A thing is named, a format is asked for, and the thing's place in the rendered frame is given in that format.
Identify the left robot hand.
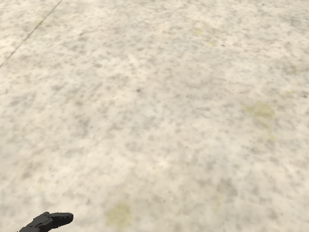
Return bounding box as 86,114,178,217
17,212,73,232

